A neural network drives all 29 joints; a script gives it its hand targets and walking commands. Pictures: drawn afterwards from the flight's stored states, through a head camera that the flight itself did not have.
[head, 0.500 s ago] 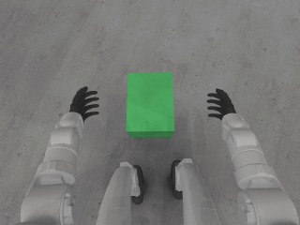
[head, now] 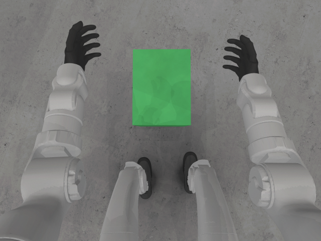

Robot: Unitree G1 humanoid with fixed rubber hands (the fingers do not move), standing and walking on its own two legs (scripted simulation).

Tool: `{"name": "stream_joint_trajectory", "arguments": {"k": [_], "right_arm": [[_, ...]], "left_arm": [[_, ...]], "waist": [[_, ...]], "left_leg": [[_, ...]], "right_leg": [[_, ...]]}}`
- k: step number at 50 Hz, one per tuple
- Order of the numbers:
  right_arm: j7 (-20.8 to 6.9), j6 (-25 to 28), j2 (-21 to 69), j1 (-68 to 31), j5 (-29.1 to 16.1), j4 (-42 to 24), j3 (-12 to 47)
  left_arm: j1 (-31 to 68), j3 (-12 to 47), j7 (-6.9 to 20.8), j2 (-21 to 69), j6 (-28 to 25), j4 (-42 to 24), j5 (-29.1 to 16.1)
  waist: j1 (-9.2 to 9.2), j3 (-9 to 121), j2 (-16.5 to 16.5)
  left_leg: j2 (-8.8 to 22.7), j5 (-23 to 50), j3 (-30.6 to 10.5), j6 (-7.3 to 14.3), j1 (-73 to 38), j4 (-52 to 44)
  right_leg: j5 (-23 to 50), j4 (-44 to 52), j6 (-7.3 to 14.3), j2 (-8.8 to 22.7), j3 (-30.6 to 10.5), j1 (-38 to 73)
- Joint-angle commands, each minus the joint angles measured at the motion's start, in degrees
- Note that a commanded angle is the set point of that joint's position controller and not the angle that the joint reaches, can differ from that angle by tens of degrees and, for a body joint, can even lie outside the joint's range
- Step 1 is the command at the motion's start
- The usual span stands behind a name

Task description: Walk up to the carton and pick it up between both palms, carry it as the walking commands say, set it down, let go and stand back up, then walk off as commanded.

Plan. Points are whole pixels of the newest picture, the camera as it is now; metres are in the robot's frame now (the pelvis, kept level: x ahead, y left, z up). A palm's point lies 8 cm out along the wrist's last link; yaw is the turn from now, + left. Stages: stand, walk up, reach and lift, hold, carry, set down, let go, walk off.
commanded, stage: reach and lift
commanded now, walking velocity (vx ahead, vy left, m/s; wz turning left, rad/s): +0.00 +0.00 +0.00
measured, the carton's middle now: (161, 93) +0.51 +0.02 -0.53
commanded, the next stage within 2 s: none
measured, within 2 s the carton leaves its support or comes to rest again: neither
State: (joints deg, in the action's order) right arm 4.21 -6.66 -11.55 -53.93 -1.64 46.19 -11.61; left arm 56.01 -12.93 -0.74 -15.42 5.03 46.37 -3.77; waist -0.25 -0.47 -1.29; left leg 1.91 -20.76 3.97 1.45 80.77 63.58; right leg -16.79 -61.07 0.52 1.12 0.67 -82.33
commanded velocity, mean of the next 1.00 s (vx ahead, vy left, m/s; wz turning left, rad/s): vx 0.00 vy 0.00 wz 0.00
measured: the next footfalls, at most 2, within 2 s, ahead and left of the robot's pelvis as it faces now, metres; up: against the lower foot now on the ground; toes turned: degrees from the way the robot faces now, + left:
none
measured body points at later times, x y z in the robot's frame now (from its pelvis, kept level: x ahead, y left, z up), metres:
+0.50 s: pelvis -0.04 +0.00 -0.08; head +0.29 +0.01 +0.22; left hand +0.47 +0.20 -0.23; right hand +0.48 -0.17 -0.23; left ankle +0.06 +0.10 -0.63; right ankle +0.09 -0.12 -0.63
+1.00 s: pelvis -0.07 -0.01 -0.21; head +0.32 +0.01 -0.01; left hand +0.45 +0.19 -0.44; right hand +0.48 -0.19 -0.43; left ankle +0.06 +0.10 -0.63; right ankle +0.09 -0.12 -0.63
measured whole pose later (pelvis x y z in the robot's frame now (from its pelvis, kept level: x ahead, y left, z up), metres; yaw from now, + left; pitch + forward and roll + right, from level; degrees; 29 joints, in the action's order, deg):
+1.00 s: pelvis -0.07 -0.01 -0.21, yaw +2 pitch +35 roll +1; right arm 10.1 -7.1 -20.8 -79.8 -11.2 50.0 -10.1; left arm 76.9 -5.5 -9.6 -20.1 7.6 47.4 -13.3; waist -0.3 -30.5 1.3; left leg 2.0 -27.5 2.4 2.2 116.1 108.3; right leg -23.4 -106.1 0.5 2.1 0.7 -118.1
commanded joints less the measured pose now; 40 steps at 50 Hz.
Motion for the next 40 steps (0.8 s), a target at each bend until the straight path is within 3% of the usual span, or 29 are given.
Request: {"name": "stream_joint_trajectory", "arguments": {"k": [1,2,4,6,7,10,12,16,18,19,20,21,23,24,26,27,28,29,30,31,32,33,34,35,36,37,38,39,40], "right_arm": [[-0.44,3.14,-6.88,-10.96,4.15,0.53,-9.10],[-0.25,3.56,-6.80,-9.50,4.18,2.05,-9.41],[-0.03,4.91,-6.76,-12.79,4.62,-3.74,-9.41],[-0.24,6.16,-6.44,-15.21,3.47,-9.35,-8.38],[0.11,6.52,-7.89,-14.99,3.72,-8.56,-8.94],[0.14,7.22,-6.62,-17.21,0.58,-13.25,-5.37],[0.61,7.36,-7.80,-20.36,0.07,-13.14,-5.42],[1.31,5.98,-10.74,-19.77,-0.06,-5.74,-7.47],[1.45,5.15,-10.53,-20.03,0.08,1.48,-7.38],[1.54,4.40,-11.39,-21.75,0.72,4.21,-7.88],[1.15,4.17,-11.68,-22.86,0.50,4.67,-8.80],[1.38,4.01,-12.68,-23.68,1.06,7.64,-9.09],[1.46,3.29,-13.71,-25.66,1.36,9.56,-9.07],[1.87,3.60,-16.36,-27.25,1.69,7.90,-10.62],[2.52,3.61,-17.93,-28.38,2.18,9.30,-11.12],[2.82,4.12,-18.51,-30.48,1.43,6.10,-11.17],[3.32,4.20,-17.49,-31.48,1.19,7.61,-9.77],[3.46,4.59,-18.84,-34.54,0.30,3.02,-9.69],[3.78,4.59,-20.28,-34.00,0.29,3.16,-9.40],[4.05,4.83,-20.09,-34.81,0.41,2.75,-8.69],[4.06,5.06,-20.34,-35.08,-1.00,3.87,-8.32],[4.20,5.23,-21.45,-35.66,-1.66,-0.90,-8.52],[4.54,5.39,-19.97,-37.33,-3.30,-3.11,-5.83],[4.75,5.68,-21.51,-37.29,-4.09,-3.90,-5.41],[4.66,5.69,-20.58,-35.72,-5.78,-0.49,-4.08],[4.87,5.55,-21.11,-37.25,-6.73,-3.66,-3.37],[4.85,5.38,-19.44,-37.56,-8.41,-1.76,-0.23],[5.38,5.31,-19.94,-37.71,-9.40,-7.39,-0.57],[5.65,5.17,-20.12,-39.76,-10.83,-9.90,0.42]], "left_arm": [[6.21,-8.94,1.73,-5.09,-1.51,13.02,5.13],[5.02,-9.77,1.73,-5.83,-1.86,13.09,5.39],[8.70,-9.58,1.78,-7.22,-3.46,5.36,3.39],[13.45,-6.69,1.67,-7.80,-5.81,-4.77,1.24],[15.56,-4.75,1.42,-7.98,-6.10,-7.15,0.44],[19.96,-1.98,1.38,-9.06,-7.29,-13.18,-2.18],[21.97,-2.75,0.72,-11.40,-7.27,-10.37,-2.33],[23.31,-2.26,-0.78,-11.22,-4.91,-5.07,-1.23],[25.18,-1.40,-1.36,-10.60,-4.12,-1.38,-1.54],[27.56,-2.71,-1.67,-12.38,-3.74,-1.42,-0.75],[29.34,-0.99,-2.19,-9.93,-3.02,-1.50,-0.90],[28.34,-1.77,-2.49,-10.16,-2.73,2.85,-0.18],[30.34,-0.41,-2.88,-9.68,-1.33,4.89,-0.47],[31.51,-1.17,-3.54,-10.41,-1.34,2.02,0.19],[31.77,-0.28,-4.14,-10.04,-0.70,3.98,-0.98],[31.58,0.85,-4.50,-10.21,-0.66,3.61,-1.57],[33.03,0.18,-4.43,-10.41,-0.86,5.59,-1.79],[32.77,1.64,-4.68,-9.71,-0.42,5.22,-2.91],[33.39,0.82,-5.08,-11.43,-0.54,2.67,-2.84],[35.08,1.10,-5.54,-11.90,-0.80,1.54,-3.57],[33.49,1.89,-5.91,-11.29,-0.60,5.42,-3.83],[34.77,1.98,-6.39,-11.42,-0.68,-0.05,-4.38],[36.08,1.34,-7.18,-14.14,-1.53,-4.29,-4.98],[35.99,1.82,-7.62,-14.18,-1.57,-5.72,-5.94],[34.38,3.23,-7.65,-13.27,-1.87,-2.32,-6.69],[36.11,3.06,-7.63,-14.72,-1.83,-5.07,-7.74],[34.62,4.83,-7.67,-14.09,-1.76,-1.00,-9.43],[37.83,4.10,-8.05,-16.80,-2.16,-10.50,-9.10],[39.39,6.00,-8.37,-17.14,-1.96,-11.14,-10.86]], "waist": [[0.40,52.32,7.28],[-1.18,53.99,4.77],[0.19,61.36,8.60],[0.45,70.78,4.88],[2.62,72.32,4.57],[1.82,78.31,2.84],[1.74,78.55,3.32],[1.88,70.19,-0.46],[2.30,60.78,-0.85],[1.15,59.64,-1.22],[3.39,57.19,-1.65],[2.62,53.77,-1.75],[4.22,52.62,-0.66],[4.04,54.05,-2.99],[5.93,55.03,-0.87],[5.88,57.84,-1.93],[4.05,54.96,-1.36],[5.48,60.06,-0.76],[4.37,62.96,-2.08],[4.93,64.04,0.90],[3.97,62.18,-0.74],[3.58,67.96,-2.77],[1.67,72.57,0.40],[2.65,76.21,1.42],[1.67,74.00,-0.63],[1.77,77.93,1.80],[1.61,75.17,3.66],[0.76,84.38,2.30],[1.97,87.15,3.41]], "left_leg": [[-5.20,18.41,-4.61,-2.27,-8.61,-3.65],[-5.55,18.92,-3.71,-2.97,-7.08,-3.12],[-5.56,21.37,-4.36,-2.30,-5.82,-2.60],[-6.58,26.26,-4.15,-2.38,-7.44,-0.56],[-6.45,27.49,-4.53,-2.58,-7.70,0.91],[-6.31,31.60,-4.64,-2.47,-9.99,3.56],[-6.29,28.45,-4.70,-2.12,-8.35,6.30],[-5.08,21.39,-5.77,-2.94,-10.56,8.21],[-5.23,11.04,-5.39,-2.99,-4.22,9.61],[-5.48,5.67,-4.12,-3.28,-1.46,11.08],[-4.90,3.34,-5.53,-3.21,-1.60,10.95],[-4.87,-0.03,-4.54,-3.52,0.74,12.45],[-4.76,-5.53,-4.80,-3.26,3.03,14.40],[-4.43,-5.82,-5.51,-3.65,-0.09,14.81],[-4.50,-6.45,-5.20,-3.52,2.29,18.02],[-4.39,-6.59,-5.70,-3.35,0.72,18.06],[-4.84,-6.43,-4.28,-3.39,4.64,19.57],[-4.65,-5.61,-5.20,-2.92,2.57,20.85],[-5.01,-3.21,-4.77,-3.12,1.56,21.89],[-5.35,-4.31,-4.53,-2.87,3.09,23.16],[-5.04,-3.66,-5.14,-2.84,3.67,23.97],[-5.05,-0.34,-5.26,-3.01,-0.54,24.77],[-5.38,3.96,-5.13,-2.76,-0.66,26.86],[-5.16,6.20,-5.25,-2.63,-0.97,28.14],[-5.22,7.57,-5.04,-2.47,-0.12,29.50],[-5.17,7.72,-5.05,-2.05,-0.45,30.49],[-5.23,5.74,-4.62,-1.33,2.03,31.45],[-5.25,9.68,-4.02,-1.62,-0.88,32.99],[-4.96,10.74,-4.21,-1.27,-2.62,34.54]], "right_leg": [[18.45,-0.45,-2.09,-5.16,-1.20,25.76],[20.30,-1.51,-1.80,-4.86,-1.63,27.08],[26.24,-3.01,-2.05,-4.77,-2.21,32.37],[34.73,-6.40,-1.07,-4.45,-3.24,38.10],[35.45,-7.41,-0.98,-4.28,-3.05,36.55],[37.61,-9.95,-0.62,-3.64,-2.43,33.36],[32.12,-12.13,-0.95,-3.68,-1.98,28.00],[16.29,-13.78,-0.81,-3.89,0.64,12.13],[7.08,-15.24,-0.64,-3.66,0.44,5.86],[2.70,-16.53,-0.79,-3.77,0.29,5.01],[0.57,-17.50,-0.42,-4.13,1.10,0.49],[-3.57,-17.63,-0.47,-3.89,0.89,-2.71],[-7.68,-19.63,-0.65,-4.32,2.28,-4.77],[-8.00,-21.34,-0.30,-4.21,2.22,-6.02],[-8.01,-23.32,-0.40,-4.55,2.84,-5.61],[-7.44,-24.26,-0.58,-4.39,3.01,-4.91],[-8.59,-24.59,-0.59,-4.10,2.67,-6.59],[-7.15,-26.05,-0.80,-4.30,2.75,-3.80],[-5.47,-27.43,-0.71,-4.06,2.61,-3.16],[-6.54,-27.65,-0.95,-4.09,2.77,-2.56],[-6.32,-29.99,-0.91,-3.89,2.96,-5.34],[-3.36,-30.54,-0.69,-3.89,2.72,-4.23],[0.35,-32.48,-1.12,-3.86,2.44,-1.82],[2.95,-33.62,-1.14,-3.88,2.07,1.60],[3.58,-35.49,-1.31,-3.45,1.69,-1.52],[4.62,-35.48,-1.34,-3.28,1.34,1.59],[2.90,-36.13,-1.53,-2.97,1.29,1.81],[7.16,-37.37,-1.32,-3.01,0.73,6.91],[8.88,-39.25,-1.51,-2.91,1.23,7.86]]}}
